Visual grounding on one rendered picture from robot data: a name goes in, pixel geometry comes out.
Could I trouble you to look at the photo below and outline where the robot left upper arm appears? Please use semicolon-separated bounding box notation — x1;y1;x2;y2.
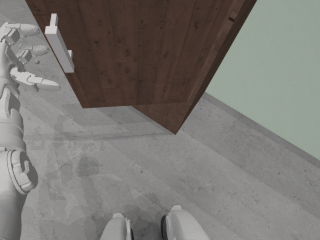
0;149;38;240

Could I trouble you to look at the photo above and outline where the left robot hand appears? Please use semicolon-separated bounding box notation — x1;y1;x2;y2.
0;22;61;93

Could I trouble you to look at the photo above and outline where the robot left thigh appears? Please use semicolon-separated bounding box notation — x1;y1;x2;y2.
100;217;132;240

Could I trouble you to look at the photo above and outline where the cupboard door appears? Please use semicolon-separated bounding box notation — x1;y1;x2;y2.
25;0;233;109

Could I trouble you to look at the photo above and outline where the handle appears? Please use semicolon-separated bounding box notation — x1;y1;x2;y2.
44;13;75;73

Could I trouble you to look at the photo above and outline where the left robot shin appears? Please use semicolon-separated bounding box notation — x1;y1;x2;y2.
112;213;124;219

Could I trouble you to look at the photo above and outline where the left robot forearm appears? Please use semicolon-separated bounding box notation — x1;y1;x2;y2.
0;77;27;154

